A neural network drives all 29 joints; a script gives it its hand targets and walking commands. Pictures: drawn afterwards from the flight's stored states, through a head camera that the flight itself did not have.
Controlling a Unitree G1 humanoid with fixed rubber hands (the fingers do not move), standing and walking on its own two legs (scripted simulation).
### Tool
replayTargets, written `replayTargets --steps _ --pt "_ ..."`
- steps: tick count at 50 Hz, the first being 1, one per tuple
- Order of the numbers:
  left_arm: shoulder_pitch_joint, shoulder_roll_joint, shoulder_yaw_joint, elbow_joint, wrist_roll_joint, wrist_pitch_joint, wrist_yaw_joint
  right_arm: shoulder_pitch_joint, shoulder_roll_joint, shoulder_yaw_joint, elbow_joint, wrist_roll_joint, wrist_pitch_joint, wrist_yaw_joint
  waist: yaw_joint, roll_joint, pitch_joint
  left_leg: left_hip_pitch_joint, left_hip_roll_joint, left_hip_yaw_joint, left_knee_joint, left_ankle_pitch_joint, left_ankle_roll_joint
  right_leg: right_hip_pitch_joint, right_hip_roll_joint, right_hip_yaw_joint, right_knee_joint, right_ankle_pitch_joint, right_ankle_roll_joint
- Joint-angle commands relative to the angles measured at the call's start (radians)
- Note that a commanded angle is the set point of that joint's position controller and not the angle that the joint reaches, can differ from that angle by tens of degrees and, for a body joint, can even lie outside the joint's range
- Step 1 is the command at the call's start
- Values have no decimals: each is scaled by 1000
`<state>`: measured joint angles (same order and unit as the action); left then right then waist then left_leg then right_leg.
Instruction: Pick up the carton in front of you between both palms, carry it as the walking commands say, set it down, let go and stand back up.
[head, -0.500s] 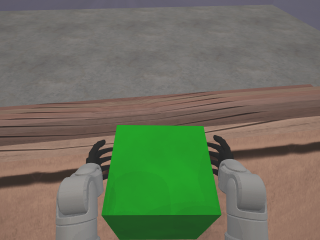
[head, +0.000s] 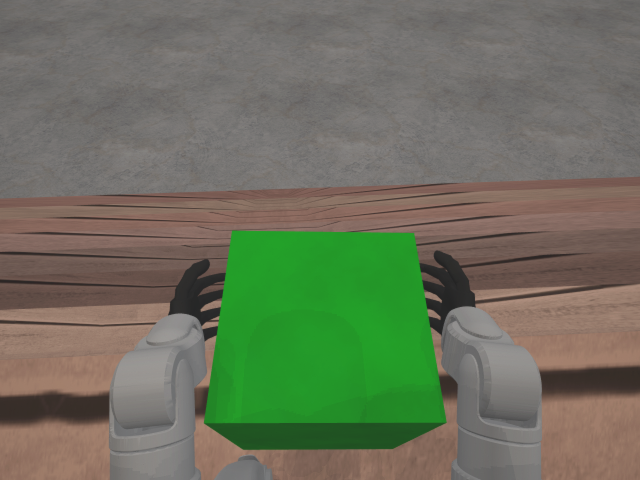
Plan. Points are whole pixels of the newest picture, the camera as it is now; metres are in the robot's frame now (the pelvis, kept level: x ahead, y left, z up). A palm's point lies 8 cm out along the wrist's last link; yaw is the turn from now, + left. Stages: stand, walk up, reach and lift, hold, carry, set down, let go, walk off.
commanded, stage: carry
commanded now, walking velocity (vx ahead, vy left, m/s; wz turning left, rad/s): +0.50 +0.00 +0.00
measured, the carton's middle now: (320, 351) +0.27 +0.01 +0.00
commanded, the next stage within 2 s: none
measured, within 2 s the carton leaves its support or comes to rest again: neither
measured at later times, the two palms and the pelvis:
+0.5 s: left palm (240, 111) +0.68 +0.16 +0.10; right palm (409, 111) +0.67 -0.14 +0.11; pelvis +0.31 +0.04 -0.02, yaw -2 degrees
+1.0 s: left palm (261, 47) +0.99 +0.16 +0.07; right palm (388, 47) +1.00 -0.14 +0.07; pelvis +0.63 +0.00 -0.05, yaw -2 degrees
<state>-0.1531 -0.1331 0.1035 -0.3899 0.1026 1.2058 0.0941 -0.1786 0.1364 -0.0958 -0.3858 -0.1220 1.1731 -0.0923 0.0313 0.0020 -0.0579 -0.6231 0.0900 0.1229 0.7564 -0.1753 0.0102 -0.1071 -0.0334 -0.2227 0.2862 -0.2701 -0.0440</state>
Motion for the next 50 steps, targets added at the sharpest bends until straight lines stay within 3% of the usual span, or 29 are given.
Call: replayTargets --steps 1,4,6,7,8,9,10,13,15,18,22,27,29,30,31,32,33,34,35,37,39,41,42,43,44,45,46,48,50 --pt "-524 -832 -727 -98 -441 -6 -274 -417 889 724 -18 394 24 225 11 -151 -193 -29 -39 66 -119 82 15 226 -205 121 -24 461 -89" --pt "-599 -769 -721 -64 -434 11 -259 -498 823 713 3 408 48 227 13 -166 -150 68 -55 87 -186 109 52 190 -200 91 30 517 -73" --pt "-667 -731 -718 -29 -432 21 -248 -537 773 688 56 407 57 226 -38 -134 -207 306 -118 144 -235 87 69 116 -167 16 238 637 -42" --pt "-698 -719 -718 -9 -430 27 -242 -547 743 670 91 404 61 226 -78 -63 -279 512 -134 144 -244 32 64 23 -113 -15 436 560 -13" --pt "-738 -703 -710 12 -425 33 -238 -563 723 656 117 405 68 225 -117 71 -343 674 65 -148 -282 -116 82 -138 -74 1 696 267 17" --pt "-769 -738 -706 38 -438 44 -232 -610 698 639 147 401 67 227 -107 331 -373 861 303 -677 -446 -185 227 -487 93 79 955 -209 47" --pt "-805 -747 -694 69 -440 44 -226 -642 733 646 159 426 71 231 -104 293 -372 849 327 -718 -478 -156 269 -582 49 212 1108 -237 18" --pt "-917 -828 -655 113 -437 15 -210 -828 856 680 154 506 48 247 -97 54 -353 702 236 -429 -373 144 221 -615 -33 249 1100 -124 -34" --pt "-982 -848 -641 137 -426 -8 -196 -948 906 695 166 546 27 251 -79 72 -374 638 209 -337 -393 116 201 -573 -37 228 1032 -74 -29" --pt "-1039 -848 -613 202 -407 -31 -176 -1033 919 678 230 570 10 252 -71 78 -367 638 191 -274 -375 154 212 -633 -34 197 948 -35 -15" --pt "-1133 -828 -578 273 -407 -35 -161 -1095 906 618 338 561 7 241 -96 92 -334 690 156 -185 -312 397 211 -690 -23 152 723 54 -14" --pt "-1210 -867 -538 365 -425 -16 -167 -1117 931 542 462 529 18 233 -99 145 -296 677 76 -72 -256 593 151 -497 72 40 341 181 -35" --pt "-1219 -885 -522 388 -436 -10 -177 -1115 951 521 490 513 20 229 -22 195 -336 646 76 -18 -150 759 108 -304 101 48 297 197 -67" --pt "-1221 -902 -514 401 -440 -10 -183 -1118 961 517 503 505 23 226 31 146 -388 624 43 36 7 713 69 -132 119 31 189 245 -68" --pt "-1205 -919 -505 414 -444 -11 -194 -1140 968 517 504 500 23 223 113 50 -435 469 24 18 258 565 50 93 40 112 253 335 -55" --pt "-1202 -900 -489 422 -439 -14 -203 -1112 1003 511 511 489 28 221 50 -220 -551 183 -128 -13 502 8 20 320 -212 570 233 459 -184" --pt "-1220 -948 -505 429 -462 -15 -214 -1129 997 496 495 464 28 215 58 -345 -560 -23 -193 -106 669 -372 25 430 -273 763 168 452 -274" --pt "-1253 -993 -519 395 -491 -16 -227 -1164 999 498 468 449 24 203 62 -269 -506 -120 -142 -175 717 -370 48 422 -265 694 206 471 -273" --pt "-1299 -1033 -538 355 -525 -19 -238 -1180 999 489 432 442 18 192 61 -132 -466 -138 -113 -203 669 -336 48 360 -237 623 229 515 -244" --pt "-1389 -1079 -574 283 -578 -29 -246 -1172 1004 482 386 421 8 171 34 -48 -437 -111 -66 -196 518 -247 41 253 -196 528 241 420 -199" --pt "-1397 -1086 -596 229 -600 -37 -242 -1141 987 487 349 406 -2 154 30 -69 -452 -68 -71 -173 394 -239 31 213 -190 500 236 425 -196" --pt "-1357 -1063 -604 206 -591 -37 -235 -1112 970 509 319 397 -7 143 42 -81 -452 -61 -94 -120 284 -303 17 206 -195 451 253 589 -215" --pt "-1335 -1042 -607 197 -581 -36 -231 -1102 964 521 308 395 -8 139 54 -100 -468 -57 -101 -101 265 -260 18 218 -196 425 278 694 -220" --pt "-1313 -1020 -611 195 -571 -35 -226 -1092 951 531 296 395 -9 137 53 -132 -515 -68 -92 -102 410 -85 35 258 -201 401 361 808 -210" --pt "-1280 -1000 -610 206 -562 -33 -223 -1075 934 542 290 395 -8 138 47 -124 -519 -133 -85 -119 421 -63 41 288 -196 398 392 811 -204" --pt "-1268 -983 -608 215 -557 -33 -222 -1071 923 553 292 397 -3 140 55 -108 -500 -208 -81 -117 409 -43 41 336 -187 399 412 795 -190" --pt "-1232 -957 -608 234 -547 -31 -222 -1069 915 565 294 401 3 145 107 -74 -460 -366 -71 -146 272 99 36 476 -134 401 487 583 -149" --pt "-1197 -921 -597 276 -528 -27 -224 -1058 888 569 326 402 15 158 142 -78 -402 -413 -95 -99 146 200 22 485 -102 423 531 557 -148" --pt "-1187 -911 -593 335 -513 -25 -231 -1051 857 549 375 391 23 171 111 -17 -312 -156 -107 -65 -152 498 7 209 -41 337 524 312 -125"
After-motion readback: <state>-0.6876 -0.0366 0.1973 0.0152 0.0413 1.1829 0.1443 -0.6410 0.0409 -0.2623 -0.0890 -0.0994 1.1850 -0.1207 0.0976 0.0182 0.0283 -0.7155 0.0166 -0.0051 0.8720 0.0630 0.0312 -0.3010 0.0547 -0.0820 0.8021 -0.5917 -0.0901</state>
